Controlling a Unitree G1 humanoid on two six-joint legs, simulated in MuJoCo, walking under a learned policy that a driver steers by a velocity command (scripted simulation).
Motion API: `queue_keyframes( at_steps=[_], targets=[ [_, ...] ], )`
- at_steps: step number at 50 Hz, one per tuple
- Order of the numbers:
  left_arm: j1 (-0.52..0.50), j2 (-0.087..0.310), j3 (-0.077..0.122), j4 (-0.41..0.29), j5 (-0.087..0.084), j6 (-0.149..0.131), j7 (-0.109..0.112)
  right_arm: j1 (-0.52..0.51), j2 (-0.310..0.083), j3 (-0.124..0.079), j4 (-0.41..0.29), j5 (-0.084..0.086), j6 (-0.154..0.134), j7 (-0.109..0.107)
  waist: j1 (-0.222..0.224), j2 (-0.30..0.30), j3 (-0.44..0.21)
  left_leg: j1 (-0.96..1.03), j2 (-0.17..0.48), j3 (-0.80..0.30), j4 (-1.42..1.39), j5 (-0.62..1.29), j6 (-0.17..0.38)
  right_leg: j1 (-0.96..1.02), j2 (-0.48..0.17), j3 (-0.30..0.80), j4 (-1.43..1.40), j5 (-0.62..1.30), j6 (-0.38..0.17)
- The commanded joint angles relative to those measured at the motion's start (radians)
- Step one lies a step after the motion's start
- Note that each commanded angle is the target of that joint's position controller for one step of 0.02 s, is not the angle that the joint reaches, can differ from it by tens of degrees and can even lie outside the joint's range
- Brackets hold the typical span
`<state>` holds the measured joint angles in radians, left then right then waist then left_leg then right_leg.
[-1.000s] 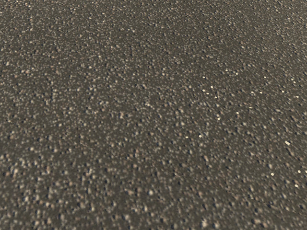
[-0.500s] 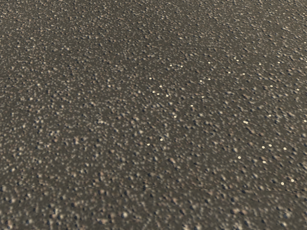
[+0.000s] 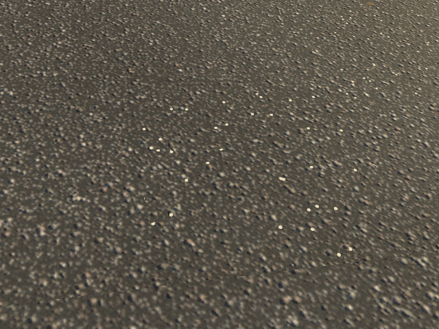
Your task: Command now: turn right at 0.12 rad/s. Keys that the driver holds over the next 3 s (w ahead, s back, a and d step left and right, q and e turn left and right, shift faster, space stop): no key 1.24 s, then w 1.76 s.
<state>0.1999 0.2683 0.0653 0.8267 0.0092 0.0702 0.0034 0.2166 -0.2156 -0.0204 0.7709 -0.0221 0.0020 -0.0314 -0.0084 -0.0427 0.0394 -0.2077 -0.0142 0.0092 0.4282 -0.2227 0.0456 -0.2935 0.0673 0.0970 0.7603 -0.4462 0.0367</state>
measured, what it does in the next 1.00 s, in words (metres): steps on the spot: right foot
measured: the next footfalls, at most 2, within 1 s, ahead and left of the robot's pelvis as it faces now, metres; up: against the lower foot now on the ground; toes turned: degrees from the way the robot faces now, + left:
right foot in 0.08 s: +0.00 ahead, -0.12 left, +0.00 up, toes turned +4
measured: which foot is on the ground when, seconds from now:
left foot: down 0.00-1.00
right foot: up 0.00-0.06, down 0.08-1.00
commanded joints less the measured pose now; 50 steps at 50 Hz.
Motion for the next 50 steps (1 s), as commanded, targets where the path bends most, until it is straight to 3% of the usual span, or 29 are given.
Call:
queue_keyframes(
  at_steps=[1,3,4,5,6,7,10,16,28,50],
  targets=[
    [-0.005,0.049,-0.003,-0.042,-0.015,-0.008,0.012,0.047,-0.168,-0.042,-0.014,-0.003,0.003,0.004,-0.022,0.239,-0.074,0.159,0.203,-0.188,-0.038,0.523,0.147,0.021,0.002,-0.084,-0.22,0.011,-0.009],
    [0.045,0.045,-0.01,-0.01,-0.01,-0.022,0.02,0.035,-0.173,-0.046,0.001,0.006,0.008,0.005,0.017,0.192,-0.073,0.104,0.189,-0.181,-0.006,0.512,0.095,0.165,-0.025,-0.075,-0.482,0.282,-0.033],
    [0.045,0.075,-0.008,-0.005,0.002,-0.035,0.026,0.045,-0.154,-0.041,0.0,0.007,0.003,0.006,0.008,0.15,-0.096,0.04,0.18,-0.187,-0.006,0.414,0.052,0.263,-0.084,0.003,-0.508,0.354,-0.048],
    [0.045,0.136,-0.002,-0.007,0.02,-0.047,0.032,0.059,-0.127,-0.036,-0.016,0.01,-0.006,0.013,-0.025,0.027,-0.124,-0.035,0.129,-0.134,0.031,0.265,0.017,0.336,-0.21,0.123,-0.448,0.541,-0.078],
    [-0.02,0.107,-0.013,0.007,0.003,-0.051,0.027,0.052,-0.081,-0.022,0.004,0.021,-0.001,0.013,-0.043,-0.089,-0.076,0.024,0.063,-0.078,-0.063,0.056,-0.001,0.19,-0.238,0.126,-0.423,0.582,-0.131],
    [-0.048,0.062,-0.024,0.0,0.002,-0.057,0.021,0.025,-0.108,-0.026,0.023,0.01,0.003,0.009,-0.025,-0.061,-0.042,0.06,0.064,-0.081,-0.073,0.061,-0.012,0.152,-0.212,0.119,-0.437,0.481,-0.121],
    [0.0,0.076,-0.028,0.05,0.002,-0.066,0.03,0.007,-0.138,-0.039,0.057,0.007,0.005,0.014,-0.001,-0.04,-0.01,0.094,0.082,-0.094,-0.074,0.165,-0.003,0.123,-0.156,0.079,-0.459,0.38,-0.09],
    [0.015,0.065,-0.036,0.119,0.001,-0.07,0.034,0.033,-0.11,-0.029,0.147,0.008,0.005,0.011,-0.003,0.018,0.015,0.079,0.088,-0.1,-0.109,0.123,-0.012,0.119,-0.149,0.073,-0.48,0.3,-0.095],
    [0.055,0.042,-0.052,0.22,0.0,-0.076,0.038,0.065,-0.09,-0.013,0.274,0.009,0.005,0.004,-0.005,0.041,0.019,0.082,0.095,-0.105,-0.114,0.099,-0.014,0.098,-0.139,0.063,-0.494,0.267,-0.1],
    [0.153,-0.02,-0.07,0.303,0.0,-0.078,0.045,0.11,-0.036,0.01,0.366,0.01,0.002,-0.007,-0.001,0.044,0.032,0.056,0.095,-0.104,-0.095,0.115,-0.008,0.097,-0.131,0.042,-0.462,0.314,-0.096]
  ],
)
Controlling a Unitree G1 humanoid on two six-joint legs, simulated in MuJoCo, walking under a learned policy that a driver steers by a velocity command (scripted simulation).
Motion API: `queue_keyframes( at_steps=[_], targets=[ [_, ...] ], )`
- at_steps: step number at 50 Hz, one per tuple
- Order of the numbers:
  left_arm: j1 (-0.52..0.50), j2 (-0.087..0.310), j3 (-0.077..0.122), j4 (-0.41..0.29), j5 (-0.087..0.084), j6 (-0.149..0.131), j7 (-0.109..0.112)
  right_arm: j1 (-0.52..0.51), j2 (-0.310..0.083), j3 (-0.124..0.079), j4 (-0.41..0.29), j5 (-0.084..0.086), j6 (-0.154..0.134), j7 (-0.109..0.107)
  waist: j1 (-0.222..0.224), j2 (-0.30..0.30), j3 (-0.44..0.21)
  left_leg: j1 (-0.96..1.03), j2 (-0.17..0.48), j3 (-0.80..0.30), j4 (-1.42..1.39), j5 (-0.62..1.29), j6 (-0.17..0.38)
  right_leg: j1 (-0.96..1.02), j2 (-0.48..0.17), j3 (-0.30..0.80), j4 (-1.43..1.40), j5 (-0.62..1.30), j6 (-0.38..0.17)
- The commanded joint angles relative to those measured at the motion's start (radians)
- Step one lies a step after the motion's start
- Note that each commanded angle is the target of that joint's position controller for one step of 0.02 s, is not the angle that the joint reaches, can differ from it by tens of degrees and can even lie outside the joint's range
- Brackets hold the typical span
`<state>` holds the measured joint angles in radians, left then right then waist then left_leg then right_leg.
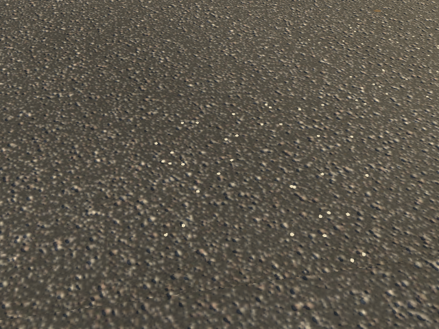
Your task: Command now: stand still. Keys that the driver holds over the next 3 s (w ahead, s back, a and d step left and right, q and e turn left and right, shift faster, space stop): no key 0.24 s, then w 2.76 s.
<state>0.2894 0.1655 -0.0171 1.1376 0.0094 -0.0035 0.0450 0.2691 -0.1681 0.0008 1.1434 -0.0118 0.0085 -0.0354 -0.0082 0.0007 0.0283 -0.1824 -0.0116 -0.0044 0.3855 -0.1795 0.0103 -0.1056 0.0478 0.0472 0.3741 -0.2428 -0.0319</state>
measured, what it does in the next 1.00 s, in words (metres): walks ahead: right foot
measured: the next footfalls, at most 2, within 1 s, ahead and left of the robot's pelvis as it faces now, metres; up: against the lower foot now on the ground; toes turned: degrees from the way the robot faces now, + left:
right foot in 0.98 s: +0.45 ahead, -0.02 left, +0.00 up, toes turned -3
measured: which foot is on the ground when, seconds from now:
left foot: down 0.00-1.00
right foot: down 0.00-0.54, up 0.56-0.96, down 0.98-1.00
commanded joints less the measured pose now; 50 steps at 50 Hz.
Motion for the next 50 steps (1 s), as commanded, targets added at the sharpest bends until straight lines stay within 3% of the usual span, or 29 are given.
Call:
queue_keyframes(
  at_steps=[1,12,13,16,18,20,21,23,24,26,27,28,29,30,31,32,34,37,41,44,46,48,49,50],
  targets=[
    [0.068,0.08,0.012,-0.005,0.001,-0.004,0.003,0.06,-0.081,-0.011,-0.005,0.001,-0.004,-0.004,0.0,0.001,0.043,0.03,0.093,-0.091,-0.051,0.073,0.028,-0.091,-0.111,0.091,-0.075,0.112,-0.028],
    [0.094,0.06,0.011,0.005,0.001,-0.005,0.006,0.079,-0.066,-0.008,0.008,0.001,-0.005,-0.007,0.001,-0.001,0.047,0.026,0.092,-0.09,-0.044,0.084,0.03,-0.088,-0.112,0.086,-0.065,0.125,-0.027],
    [0.105,0.054,0.01,0.009,0.003,-0.005,0.006,0.086,-0.059,-0.006,0.011,0.0,-0.004,-0.007,0.002,-0.002,0.026,0.034,0.084,-0.087,-0.05,0.011,0.031,-0.082,-0.105,0.085,-0.077,0.046,-0.029],
    [0.116,0.096,0.031,-0.003,0.007,0.006,0.002,0.079,-0.081,-0.021,-0.008,-0.007,0.004,-0.001,0.009,-0.033,0.076,-0.05,0.022,-0.055,0.024,-0.349,0.061,-0.146,-0.08,0.111,-0.069,-0.363,-0.076],
    [0.156,0.103,0.041,-0.01,0.008,0.008,-0.001,0.046,-0.061,-0.02,-0.039,-0.014,0.002,0.008,0.034,-0.064,0.156,-0.188,-0.002,-0.047,0.104,-0.444,0.073,-0.161,-0.129,0.209,-0.107,-0.548,-0.125],
    [0.223,0.138,0.059,0.004,0.009,0.0,-0.001,-0.004,-0.017,-0.012,-0.08,-0.028,-0.018,0.019,0.061,-0.156,0.176,-0.309,-0.026,0.045,0.271,-0.283,0.06,-0.067,-0.259,0.391,-0.206,-0.592,-0.194],
    [0.223,0.146,0.067,0.002,0.011,-0.005,-0.002,-0.031,-0.03,-0.015,-0.101,-0.033,-0.031,0.023,0.066,-0.154,0.185,-0.335,0.002,0.051,0.322,-0.237,0.059,-0.063,-0.305,0.435,-0.23,-0.546,-0.22],
    [0.201,0.152,0.076,-0.011,0.017,-0.02,-0.008,-0.038,-0.056,-0.026,-0.128,-0.024,-0.054,0.035,0.048,-0.127,0.165,-0.329,0.025,0.041,0.329,-0.263,0.066,-0.053,-0.309,0.413,-0.22,-0.445,-0.227],
    [0.175,0.155,0.079,-0.018,0.014,-0.026,-0.01,-0.007,-0.051,-0.027,-0.132,-0.018,-0.064,0.04,0.02,-0.136,0.17,-0.263,0.029,0.048,0.257,-0.251,0.074,-0.091,-0.296,0.375,-0.191,-0.398,-0.216],
    [0.083,0.128,0.077,-0.05,0.001,-0.035,-0.012,0.178,-0.034,-0.036,-0.071,0.0,-0.078,0.039,-0.079,-0.09,0.144,0.092,-0.027,0.08,0.065,-0.146,0.078,-0.286,-0.194,0.231,-0.077,-0.277,-0.155],
    [0.042,0.094,0.068,-0.075,0.005,-0.048,-0.016,0.302,-0.079,-0.053,-0.035,-0.004,-0.084,0.03,-0.129,0.023,0.114,0.285,0.053,-0.061,-0.027,-0.181,0.089,-0.418,-0.116,0.122,0.111,-0.185,-0.117],
    [0.027,0.016,0.048,-0.117,0.0,-0.063,-0.027,0.444,-0.201,-0.086,-0.013,-0.008,-0.086,0.024,-0.165,0.295,0.039,0.419,0.297,-0.485,-0.215,-0.44,0.161,-0.583,0.024,-0.066,0.463,-0.207,-0.062],
    [0.016,0.097,0.066,-0.131,0.032,-0.065,-0.036,0.456,-0.193,-0.086,0.007,-0.003,-0.072,0.025,-0.127,0.234,0.075,0.352,0.39,-0.639,-0.244,-0.444,0.208,-0.653,-0.001,-0.056,0.66,-0.284,-0.065],
    [0.002,0.092,0.068,-0.128,0.041,-0.067,-0.045,0.344,-0.138,-0.07,-0.031,-0.01,-0.07,0.027,-0.069,0.088,0.139,0.269,0.366,-0.557,-0.232,-0.415,0.205,-0.669,-0.061,-0.023,0.753,-0.203,-0.074],
    [0.0,0.061,0.061,-0.124,0.03,-0.074,-0.055,0.267,-0.121,-0.065,-0.062,-0.012,-0.077,0.03,-0.042,0.034,0.151,0.212,0.327,-0.46,-0.24,-0.315,0.195,-0.65,-0.09,-0.013,0.766,-0.113,-0.071],
    [-0.004,0.055,0.062,-0.123,0.024,-0.077,-0.063,0.224,-0.11,-0.058,-0.079,-0.013,-0.085,0.029,-0.019,0.022,0.14,0.19,0.287,-0.375,-0.256,-0.23,0.18,-0.625,-0.11,-0.019,0.748,-0.051,-0.064],
    [-0.002,0.065,0.069,-0.124,0.029,-0.064,-0.073,0.234,-0.075,-0.042,-0.069,-0.009,-0.1,0.025,0.0,0.052,0.107,0.206,0.23,-0.246,-0.248,0.014,0.16,-0.604,-0.113,-0.054,0.72,0.0,-0.043],
    [-0.07,0.061,0.072,-0.156,0.024,-0.043,-0.074,0.32,-0.071,-0.03,-0.036,-0.006,-0.109,0.02,-0.001,0.076,0.088,0.244,0.205,-0.133,-0.205,0.38,0.154,-0.644,-0.092,-0.106,0.689,0.032,-0.026],
    [-0.281,0.033,0.053,-0.245,0.013,-0.037,-0.077,0.32,-0.068,-0.016,-0.04,-0.006,-0.11,0.014,-0.024,0.091,0.135,0.158,0.165,-0.054,-0.224,0.51,0.144,-0.581,-0.057,-0.172,0.426,0.129,-0.02],
    [-0.333,0.043,0.046,-0.278,0.004,-0.034,-0.074,0.333,-0.096,-0.017,-0.033,-0.004,-0.116,0.009,-0.024,0.114,0.132,0.15,0.184,-0.034,-0.222,0.647,0.141,-0.438,-0.019,-0.212,0.267,0.173,-0.054],
    [-0.259,0.082,0.06,-0.267,0.002,-0.037,-0.061,0.311,-0.119,-0.023,-0.035,-0.004,-0.12,0.006,0.022,0.116,0.079,0.202,0.201,-0.013,-0.115,0.898,0.128,-0.317,0.018,-0.212,0.238,0.145,-0.095],
    [-0.046,0.137,0.088,-0.203,-0.001,-0.052,-0.052,0.264,-0.154,-0.033,-0.047,-0.002,-0.116,0.004,0.12,0.112,-0.04,0.235,0.198,-0.003,0.139,0.986,0.109,-0.103,0.048,-0.18,0.177,0.118,-0.13],
    [0.095,0.162,0.103,-0.161,0.01,-0.059,-0.044,0.246,-0.156,-0.035,-0.052,0.002,-0.111,0.007,0.186,0.099,-0.109,0.151,0.175,0.016,0.344,0.837,0.103,0.082,-0.004,-0.126,0.113,0.12,-0.153],
    [0.233,0.245,0.126,-0.142,0.035,-0.062,-0.038,0.272,-0.102,-0.024,-0.076,0.003,-0.107,0.013,0.205,-0.019,-0.225,-0.014,0.105,0.06,0.676,0.424,0.101,0.272,-0.247,0.151,0.096,-0.064,-0.2]
  ],
)
Over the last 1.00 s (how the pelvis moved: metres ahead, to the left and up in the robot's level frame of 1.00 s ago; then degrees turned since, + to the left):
-0.02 -0.02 0.00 0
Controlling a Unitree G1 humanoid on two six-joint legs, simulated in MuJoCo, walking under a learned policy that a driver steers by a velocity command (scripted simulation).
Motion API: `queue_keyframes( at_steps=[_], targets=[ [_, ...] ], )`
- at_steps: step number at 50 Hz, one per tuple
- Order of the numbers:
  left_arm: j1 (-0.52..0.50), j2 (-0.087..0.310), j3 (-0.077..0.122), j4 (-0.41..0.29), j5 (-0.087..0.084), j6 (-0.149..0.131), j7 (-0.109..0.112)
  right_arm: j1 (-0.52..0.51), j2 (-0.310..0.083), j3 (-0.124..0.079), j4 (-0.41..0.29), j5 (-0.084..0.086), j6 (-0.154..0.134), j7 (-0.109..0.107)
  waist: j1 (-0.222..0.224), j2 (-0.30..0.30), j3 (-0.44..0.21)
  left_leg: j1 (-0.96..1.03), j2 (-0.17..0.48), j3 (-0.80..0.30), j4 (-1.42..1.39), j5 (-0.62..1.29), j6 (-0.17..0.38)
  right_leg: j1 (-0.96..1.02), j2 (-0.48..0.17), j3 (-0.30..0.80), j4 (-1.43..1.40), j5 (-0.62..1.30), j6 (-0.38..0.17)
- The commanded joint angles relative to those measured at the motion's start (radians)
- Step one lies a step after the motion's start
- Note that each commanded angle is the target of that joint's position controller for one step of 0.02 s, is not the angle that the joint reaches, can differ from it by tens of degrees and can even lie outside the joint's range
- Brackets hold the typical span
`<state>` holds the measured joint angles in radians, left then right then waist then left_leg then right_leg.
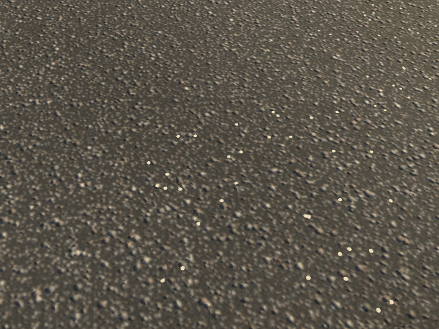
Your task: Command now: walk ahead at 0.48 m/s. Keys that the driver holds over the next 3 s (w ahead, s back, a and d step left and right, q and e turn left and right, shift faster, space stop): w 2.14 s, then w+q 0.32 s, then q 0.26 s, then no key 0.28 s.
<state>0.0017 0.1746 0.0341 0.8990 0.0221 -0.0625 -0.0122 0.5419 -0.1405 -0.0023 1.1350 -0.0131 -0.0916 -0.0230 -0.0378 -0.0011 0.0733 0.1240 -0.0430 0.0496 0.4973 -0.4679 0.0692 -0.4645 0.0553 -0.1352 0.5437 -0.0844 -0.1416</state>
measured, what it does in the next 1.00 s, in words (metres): goes down: left foot 0.10 m lower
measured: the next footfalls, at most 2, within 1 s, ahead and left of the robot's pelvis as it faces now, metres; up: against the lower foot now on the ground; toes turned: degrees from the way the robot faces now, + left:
left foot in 0.66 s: +0.57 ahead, +0.15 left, -0.10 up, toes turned +4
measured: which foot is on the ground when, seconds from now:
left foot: down 0.00-0.00, up 0.02-0.64, down 0.66-1.00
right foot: down 0.00-0.64, up 0.66-1.00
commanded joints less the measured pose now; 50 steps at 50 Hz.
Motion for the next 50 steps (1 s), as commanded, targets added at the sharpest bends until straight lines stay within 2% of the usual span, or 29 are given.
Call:
queue_keyframes(
  at_steps=[1,2,3,4,6,10,11,13,15,17,21,23,25,29,31,32,33,34,35,36,37,38,39,40,41,43,45,48,50],
  targets=[
    [0.485,0.252,0.079,0.083,0.015,0.007,0.01,0.11,-0.057,-0.022,-0.066,0.031,-0.003,0.016,0.144,-0.194,-0.353,-0.641,-0.064,-0.036,0.93,-0.041,0.015,0.787,-0.472,0.879,-0.243,-0.314,-0.244],
    [0.379,0.223,0.076,0.076,-0.016,0.01,0.001,0.014,-0.137,-0.039,-0.09,0.009,0.002,0.014,0.126,-0.063,-0.231,-0.746,0.01,-0.115,0.957,0.047,0.038,0.674,-0.431,0.824,-0.305,-0.394,-0.229],
    [0.297,0.164,0.06,0.059,-0.021,0.002,-0.003,-0.087,-0.148,-0.044,-0.124,0.004,-0.002,0.017,0.106,-0.025,-0.108,-0.76,0.052,-0.112,0.911,0.131,0.04,0.535,-0.408,0.673,-0.327,-0.321,-0.199],
    [0.266,0.115,0.047,0.067,-0.014,-0.01,-0.005,-0.119,-0.129,-0.045,-0.131,0.001,-0.002,0.019,0.071,0.033,-0.026,-0.716,0.087,-0.11,0.841,0.166,0.04,0.398,-0.366,0.562,-0.354,-0.164,-0.167],
    [0.271,0.062,0.026,0.089,-0.006,-0.034,0.004,-0.111,-0.086,-0.042,-0.127,-0.021,0.025,0.026,0.01,0.024,-0.006,-0.596,0.128,-0.117,0.7,0.176,0.018,0.257,-0.289,0.394,-0.373,0.005,-0.108],
    [0.36,0.117,0.027,0.118,-0.013,-0.06,0.01,-0.21,-0.086,-0.047,-0.178,-0.024,0.065,0.032,-0.004,-0.034,0.015,-0.614,0.139,-0.065,0.494,0.251,-0.014,0.244,-0.24,0.272,-0.427,0.128,-0.093],
    [0.366,0.13,0.026,0.116,-0.017,-0.058,0.01,-0.284,-0.103,-0.05,-0.207,-0.023,0.066,0.039,0.008,-0.032,0.03,-0.651,0.14,-0.048,0.425,0.297,-0.022,0.262,-0.229,0.253,-0.438,0.175,-0.081],
    [0.39,0.133,0.023,0.118,-0.017,-0.05,0.009,-0.384,-0.095,-0.042,-0.243,-0.021,0.066,0.049,0.033,-0.05,0.022,-0.643,0.124,-0.011,0.312,0.398,-0.034,0.285,-0.198,0.195,-0.431,0.275,-0.049],
    [0.447,0.128,0.02,0.13,-0.012,-0.05,0.013,-0.373,-0.109,-0.048,-0.23,-0.015,0.063,0.056,0.04,-0.052,-0.027,-0.674,0.131,-0.014,0.36,0.517,-0.026,0.364,-0.211,0.18,-0.383,0.357,-0.042],
    [0.516,0.104,0.014,0.16,-0.011,-0.052,0.019,-0.451,-0.134,-0.06,-0.254,-0.01,0.055,0.056,0.065,-0.055,-0.001,-0.833,0.157,-0.061,0.316,0.572,-0.017,0.507,-0.214,0.208,-0.348,0.28,-0.061],
    [0.602,0.118,0.02,0.175,0.008,-0.055,0.038,-0.598,-0.147,-0.069,-0.305,-0.019,0.038,0.061,0.121,-0.039,0.048,-1.033,0.166,-0.075,0.258,0.548,-0.022,0.687,-0.27,0.261,-0.303,0.261,-0.109],
    [0.551,0.119,0.021,0.161,0.009,-0.063,0.046,-0.666,-0.133,-0.063,-0.344,-0.019,0.031,0.071,0.119,-0.005,0.096,-0.928,0.154,-0.055,0.077,0.679,-0.03,0.57,-0.232,0.228,-0.294,0.14,-0.081],
    [0.539,0.107,0.016,0.159,0.005,-0.065,0.046,-0.671,-0.109,-0.059,-0.354,-0.011,0.033,0.085,0.134,-0.006,0.09,-0.772,0.14,-0.034,-0.034,0.798,-0.014,0.483,-0.221,0.208,-0.246,0.083,-0.06],
    [0.582,0.114,0.014,0.169,0.013,-0.056,0.061,-0.689,-0.116,-0.053,-0.351,-0.014,0.021,0.084,0.179,-0.008,0.095,-0.69,0.119,-0.016,-0.149,0.789,0.004,0.532,-0.203,0.208,-0.08,0.152,-0.033],
    [0.603,0.137,0.018,0.178,0.031,-0.044,0.066,-0.571,-0.155,-0.066,-0.306,-0.024,0.008,0.068,0.144,0.003,0.035,-0.574,0.097,0.001,-0.194,0.728,0.025,0.582,-0.194,0.213,0.122,0.337,-0.029],
    [0.59,0.149,0.021,0.178,0.03,-0.033,0.067,-0.411,-0.175,-0.076,-0.246,-0.026,0.004,0.056,0.08,0.006,-0.043,-0.411,0.079,0.032,-0.194,0.719,0.034,0.552,-0.178,0.199,0.315,0.414,-0.026],
    [0.57,0.146,0.022,0.18,0.009,-0.028,0.063,-0.215,-0.202,-0.088,-0.179,-0.042,-0.003,0.049,-0.018,0.025,-0.134,-0.14,0.095,0.051,-0.199,0.809,0.043,0.408,-0.126,0.166,0.578,0.308,-0.012],
    [0.665,0.06,0.015,0.2,-0.022,-0.029,0.058,-0.109,-0.269,-0.102,-0.15,-0.072,-0.012,0.055,-0.008,0.194,-0.26,0.224,0.28,-0.084,0.061,1.273,0.094,0.064,-0.018,0.109,1.008,-0.556,0.024],
    [0.732,0.084,0.021,0.186,-0.094,-0.04,0.07,0.013,-0.286,-0.108,-0.158,-0.046,-0.003,0.068,-0.052,0.206,-0.532,0.585,0.521,-0.375,0.278,1.442,0.226,-0.235,0.014,0.221,1.303,-0.733,0.053],
    [0.612,0.144,0.025,0.138,-0.098,-0.046,0.073,0.014,-0.31,-0.117,-0.167,-0.014,0.018,0.066,-0.112,0.163,-0.593,0.563,0.556,-0.515,0.099,0.944,0.292,-0.385,-0.024,0.22,1.31,-0.617,0.055],
    [0.453,0.143,0.026,0.102,-0.061,-0.04,0.064,-0.076,-0.243,-0.101,-0.184,-0.026,0.027,0.044,-0.09,0.087,-0.417,0.338,0.482,-0.475,-0.07,0.577,0.251,-0.424,-0.071,0.165,1.215,-0.462,0.067],
    [0.358,0.128,0.023,0.084,-0.02,-0.033,0.046,-0.171,-0.189,-0.085,-0.186,-0.026,0.028,0.025,-0.055,0.007,-0.227,0.09,0.419,-0.398,-0.166,0.506,0.22,-0.4,-0.087,0.138,1.13,-0.373,0.073],
    [0.365,0.102,0.023,0.075,0.013,-0.017,0.033,-0.166,-0.197,-0.082,-0.174,-0.024,0.021,0.01,-0.015,0.038,-0.179,-0.065,0.438,-0.405,-0.179,0.602,0.248,-0.333,-0.104,0.147,1.099,-0.358,0.078],
    [0.39,0.078,0.018,0.087,0.039,0.004,0.018,-0.178,-0.168,-0.069,-0.176,-0.017,0.008,0.013,0.033,-0.011,-0.126,-0.224,0.411,-0.362,-0.213,0.586,0.23,-0.239,-0.144,0.175,1.0,-0.331,0.072],
    [0.387,0.046,0.016,0.088,0.046,0.016,0.009,-0.19,-0.147,-0.063,-0.158,-0.01,-0.006,0.018,0.061,-0.002,-0.083,-0.33,0.384,-0.323,-0.227,0.594,0.203,-0.199,-0.153,0.19,0.946,-0.299,0.072],
    [0.324,0.029,0.009,0.051,0.026,0.023,-0.007,-0.213,-0.156,-0.062,-0.147,0.0,-0.03,0.027,0.101,0.041,-0.016,-0.44,0.273,-0.186,-0.295,0.629,0.15,-0.167,-0.163,0.163,0.671,-0.139,0.089],
    [0.26,0.025,0.002,0.028,0.029,0.02,-0.017,-0.203,-0.143,-0.055,-0.139,-0.002,-0.028,0.028,0.098,0.091,-0.018,-0.451,0.211,-0.097,-0.308,0.715,0.139,-0.082,-0.154,0.117,0.44,0.004,0.101],
    [0.137,0.022,-0.014,-0.011,0.001,0.01,-0.019,-0.155,-0.148,-0.052,-0.132,0.009,-0.021,0.031,0.059,0.095,-0.026,-0.394,0.201,-0.058,-0.323,0.747,0.122,0.012,-0.122,0.07,0.189,0.132,0.095],
    [0.061,0.049,-0.011,-0.034,-0.001,0.01,-0.015,-0.094,-0.166,-0.055,-0.114,0.011,-0.016,0.03,0.032,0.075,-0.006,-0.294,0.238,-0.086,-0.335,0.688,0.121,-0.016,-0.122,0.07,0.132,0.123,0.084]
  ],
)
Over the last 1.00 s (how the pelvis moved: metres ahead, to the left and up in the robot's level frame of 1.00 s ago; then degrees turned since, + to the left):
0.29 0.03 -0.03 1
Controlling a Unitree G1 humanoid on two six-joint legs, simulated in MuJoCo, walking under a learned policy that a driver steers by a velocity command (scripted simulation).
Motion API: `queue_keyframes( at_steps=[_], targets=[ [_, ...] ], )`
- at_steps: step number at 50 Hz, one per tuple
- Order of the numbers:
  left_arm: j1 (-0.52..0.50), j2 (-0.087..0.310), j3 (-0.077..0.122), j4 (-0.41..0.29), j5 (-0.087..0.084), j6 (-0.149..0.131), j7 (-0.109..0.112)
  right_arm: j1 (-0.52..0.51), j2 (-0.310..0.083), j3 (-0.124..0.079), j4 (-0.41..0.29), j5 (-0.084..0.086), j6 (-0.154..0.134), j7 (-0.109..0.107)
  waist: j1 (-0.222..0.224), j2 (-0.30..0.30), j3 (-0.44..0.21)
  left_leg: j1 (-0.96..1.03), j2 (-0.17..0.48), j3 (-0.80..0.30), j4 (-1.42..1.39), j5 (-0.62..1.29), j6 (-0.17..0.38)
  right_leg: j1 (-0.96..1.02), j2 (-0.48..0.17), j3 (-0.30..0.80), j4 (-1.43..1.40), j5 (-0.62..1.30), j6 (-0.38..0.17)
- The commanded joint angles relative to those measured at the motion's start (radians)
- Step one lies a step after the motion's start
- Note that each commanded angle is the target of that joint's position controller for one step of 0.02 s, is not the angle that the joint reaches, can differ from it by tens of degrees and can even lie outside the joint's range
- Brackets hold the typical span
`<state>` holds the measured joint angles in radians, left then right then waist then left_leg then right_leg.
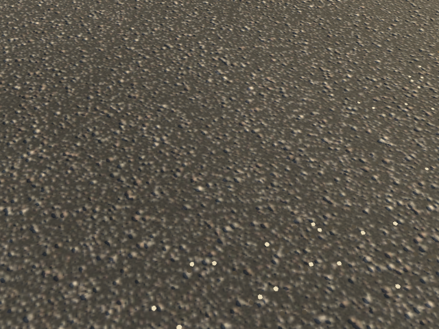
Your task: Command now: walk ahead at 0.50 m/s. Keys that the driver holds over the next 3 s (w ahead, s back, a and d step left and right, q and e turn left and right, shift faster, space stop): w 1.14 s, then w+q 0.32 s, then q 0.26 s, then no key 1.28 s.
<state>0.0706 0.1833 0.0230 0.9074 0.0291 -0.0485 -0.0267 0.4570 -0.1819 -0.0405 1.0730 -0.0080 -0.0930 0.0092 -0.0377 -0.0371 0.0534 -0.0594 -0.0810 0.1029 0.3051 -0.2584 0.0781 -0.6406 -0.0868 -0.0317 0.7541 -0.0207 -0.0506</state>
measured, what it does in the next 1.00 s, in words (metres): walks ahead: right foot, then left foot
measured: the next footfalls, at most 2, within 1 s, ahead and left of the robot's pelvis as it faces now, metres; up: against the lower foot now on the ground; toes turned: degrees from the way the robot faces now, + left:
right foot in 0.14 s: +0.23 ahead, -0.11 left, +0.00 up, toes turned -5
left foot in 0.68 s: +0.53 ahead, +0.08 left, +0.00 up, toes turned +4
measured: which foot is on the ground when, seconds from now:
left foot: down 0.00-0.16, up 0.18-0.66, down 0.68-1.00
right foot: up 0.00-0.12, down 0.14-0.70, up 0.72-1.00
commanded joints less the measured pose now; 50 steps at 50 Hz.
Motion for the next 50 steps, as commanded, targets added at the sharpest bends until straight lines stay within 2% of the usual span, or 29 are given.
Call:
queue_keyframes(
  at_steps=[1,3,5,6,7,8,9,10,11,12,13,15,18,21,24,29,32,33,34,35,36,37,38,39,41,42,44,46,50],
  targets=[
    [-0.044,0.055,0.005,-0.056,-0.006,-0.005,0.0,0.018,-0.124,-0.017,-0.041,0.001,-0.009,-0.003,0.02,0.102,0.033,-0.06,0.295,-0.149,-0.137,0.453,0.116,0.131,0.019,-0.032,-0.098,0.027,-0.015],
    [-0.091,0.066,0.012,-0.077,-0.003,-0.011,0.001,0.058,-0.132,-0.02,-0.025,-0.013,-0.001,-0.011,0.005,0.09,0.054,0.041,0.322,-0.164,-0.103,0.457,0.119,0.09,0.026,-0.032,-0.142,-0.056,-0.032],
    [-0.054,0.069,0.018,-0.071,0.0,-0.021,0.005,0.061,-0.147,-0.026,-0.017,-0.022,0.007,-0.019,0.024,0.092,0.038,0.093,0.326,-0.156,-0.015,0.563,0.106,0.158,0.057,-0.046,-0.199,-0.158,-0.051],
    [0.039,0.073,0.026,-0.04,0.005,-0.032,0.008,0.051,-0.147,-0.026,-0.016,-0.02,0.01,-0.019,0.066,0.084,-0.007,0.088,0.3,-0.128,0.102,0.668,0.091,0.286,0.093,-0.069,-0.253,-0.164,-0.064],
    [0.208,0.106,0.042,0.018,0.015,-0.045,0.016,0.042,-0.132,-0.02,-0.024,-0.018,0.011,-0.018,0.128,0.049,-0.099,0.003,0.249,-0.084,0.298,0.663,0.068,0.515,0.083,-0.036,-0.278,-0.135,-0.096],
    [0.387,0.203,0.068,0.046,0.037,-0.055,0.027,0.044,-0.09,-0.006,-0.07,0.005,0.007,-0.012,0.176,-0.066,-0.239,-0.243,0.172,-0.021,0.614,0.378,0.03,0.806,-0.153,0.257,-0.307,-0.162,-0.175],
    [0.438,0.272,0.09,0.066,0.022,-0.04,0.023,0.109,-0.058,-0.006,-0.076,0.021,0.009,-0.007,0.154,-0.23,-0.33,-0.521,0.009,-0.017,0.917,-0.296,0.005,0.966,-0.354,0.659,-0.438,-0.175,-0.295],
    [0.359,0.216,0.077,0.057,-0.009,-0.023,0.02,0.009,-0.138,-0.029,-0.079,-0.011,0.02,-0.011,0.132,-0.049,-0.213,-0.625,0.074,-0.127,0.979,-0.254,0.017,0.881,-0.295,0.598,-0.455,-0.278,-0.255],
    [0.256,0.166,0.063,0.039,-0.016,-0.022,0.017,-0.06,-0.117,-0.029,-0.106,-0.014,0.016,-0.004,0.099,-0.03,-0.088,-0.641,0.112,-0.132,0.947,-0.161,0.019,0.733,-0.261,0.47,-0.492,-0.264,-0.225],
    [0.199,0.123,0.052,0.031,-0.012,-0.026,0.015,-0.087,-0.096,-0.028,-0.107,-0.013,0.016,0.0,0.066,-0.005,-0.035,-0.596,0.145,-0.134,0.885,-0.096,0.015,0.621,-0.215,0.385,-0.535,-0.213,-0.19],
    [0.183,0.098,0.045,0.036,-0.016,-0.032,0.019,-0.081,-0.085,-0.029,-0.102,-0.023,0.026,0.002,0.036,-0.017,-0.007,-0.543,0.163,-0.131,0.838,-0.068,0.004,0.543,-0.176,0.313,-0.56,-0.154,-0.162],
    [0.219,0.078,0.039,0.062,-0.017,-0.047,0.026,-0.055,-0.054,-0.025,-0.089,-0.033,0.047,0.013,0.008,-0.031,-0.015,-0.469,0.165,-0.116,0.799,-0.031,-0.019,0.483,-0.14,0.235,-0.587,-0.058,-0.152],
    [0.281,0.117,0.046,0.088,-0.019,-0.061,0.03,-0.14,-0.058,-0.029,-0.115,-0.034,0.062,0.019,0.002,-0.016,0.0,-0.53,0.178,-0.097,0.73,0.051,-0.042,0.499,-0.126,0.17,-0.619,0.031,-0.165],
    [0.335,0.111,0.041,0.102,-0.021,-0.059,0.033,-0.278,-0.065,-0.027,-0.159,-0.025,0.062,0.019,0.028,-0.021,0.028,-0.605,0.19,-0.081,0.606,0.143,-0.062,0.541,-0.109,0.133,-0.637,0.064,-0.161],
    [0.383,0.115,0.038,0.114,-0.021,-0.059,0.033,-0.386,-0.052,-0.016,-0.193,-0.019,0.057,0.02,0.057,-0.027,0.04,-0.589,0.173,-0.054,0.457,0.218,-0.068,0.571,-0.096,0.093,-0.632,0.128,-0.151],
    [0.453,0.124,0.039,0.146,-0.009,-0.056,0.039,-0.491,-0.064,-0.01,-0.236,-0.017,0.049,0.019,0.087,-0.039,0.062,-0.565,0.142,-0.033,0.311,0.206,-0.03,0.687,-0.131,0.078,-0.589,0.216,-0.153],
    [0.422,0.144,0.046,0.15,-0.001,-0.054,0.045,-0.434,-0.087,-0.02,-0.232,-0.018,0.035,0.014,0.044,-0.041,0.039,-0.443,0.103,-0.017,0.247,0.104,0.017,0.727,-0.149,0.058,-0.481,0.437,-0.127],
    [0.407,0.153,0.048,0.149,-0.002,-0.052,0.045,-0.341,-0.099,-0.03,-0.202,-0.019,0.028,0.008,0.004,-0.04,-0.009,-0.327,0.07,-0.001,0.214,0.084,0.035,0.727,-0.137,0.043,-0.371,0.556,-0.113],
    [0.389,0.149,0.047,0.145,-0.006,-0.048,0.043,-0.174,-0.117,-0.042,-0.143,-0.024,0.017,0.001,-0.065,-0.003,-0.095,-0.129,0.046,0.012,0.153,0.127,0.057,0.68,-0.092,0.004,-0.182,0.568,-0.093],
    [0.392,0.117,0.035,0.119,-0.015,-0.048,0.039,0.001,-0.187,-0.063,-0.103,-0.048,0.006,-0.01,-0.119,0.072,-0.215,0.131,0.217,-0.175,0.14,0.057,0.104,0.49,-0.044,-0.03,0.094,0.295,-0.072],
    [0.511,0.017,0.018,0.102,-0.053,-0.046,0.027,0.064,-0.294,-0.089,-0.094,-0.054,0.009,-0.008,-0.07,0.321,-0.33,0.378,0.503,-0.682,0.019,-0.035,0.241,0.137,0.151,-0.071,0.473,-0.398,-0.026],
    [0.447,0.113,0.043,0.11,-0.026,-0.042,0.031,-0.03,-0.252,-0.08,-0.108,-0.016,0.025,0.0,-0.05,0.167,-0.285,0.298,0.472,-0.744,-0.047,-0.092,0.222,0.053,0.121,0.083,0.563,-0.459,-0.047],
    [0.362,0.117,0.047,0.082,-0.022,-0.044,0.027,-0.141,-0.195,-0.063,-0.13,-0.01,0.025,0.002,-0.013,0.116,-0.14,0.159,0.442,-0.583,-0.054,-0.079,0.193,0.016,0.072,0.085,0.554,-0.372,-0.054],
    [0.315,0.098,0.044,0.074,-0.021,-0.049,0.024,-0.188,-0.137,-0.047,-0.134,-0.013,0.017,0.005,0.004,0.066,-0.072,0.045,0.399,-0.48,-0.088,0.028,0.167,0.04,0.037,0.085,0.5,-0.303,-0.052],
    [0.32,0.07,0.043,0.078,0.002,-0.03,0.017,-0.199,-0.078,-0.027,-0.115,-0.009,0.004,-0.004,0.056,0.099,-0.035,-0.069,0.316,-0.333,-0.125,0.157,0.113,0.12,-0.001,0.077,0.407,-0.253,-0.036],
    [0.331,0.057,0.043,0.082,0.005,-0.018,0.012,-0.173,-0.074,-0.023,-0.102,-0.009,-0.002,-0.007,0.064,0.107,-0.042,-0.079,0.306,-0.303,-0.132,0.208,0.111,0.143,0.0,0.069,0.39,-0.245,-0.027],
    [0.306,0.052,0.044,0.074,0.009,-0.003,0.006,-0.12,-0.097,-0.026,-0.081,-0.004,-0.013,-0.011,0.071,0.096,-0.031,-0.081,0.293,-0.26,-0.148,0.276,0.119,0.118,-0.005,0.049,0.359,-0.226,-0.009],
    [0.225,0.056,0.044,0.047,0.009,0.007,0.001,-0.084,-0.117,-0.028,-0.072,-0.003,-0.015,-0.012,0.063,0.091,-0.002,-0.072,0.287,-0.235,-0.177,0.264,0.123,0.048,-0.021,0.034,0.306,-0.169,0.008],
    [0.06,0.064,0.039,-0.01,0.001,0.011,-0.004,-0.011,-0.108,-0.02,-0.057,-0.004,-0.011,-0.013,0.027,0.089,0.037,-0.015,0.271,-0.197,-0.2,0.317,0.119,-0.047,-0.032,0.007,0.14,-0.059,0.034]
  ],
)
Over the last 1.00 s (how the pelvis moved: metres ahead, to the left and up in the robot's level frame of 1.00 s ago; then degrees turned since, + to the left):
0.59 0.07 -0.07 0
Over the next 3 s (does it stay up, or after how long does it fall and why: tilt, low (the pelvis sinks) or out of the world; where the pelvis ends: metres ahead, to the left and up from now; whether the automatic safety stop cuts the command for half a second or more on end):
stays up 0.96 -0.01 0.00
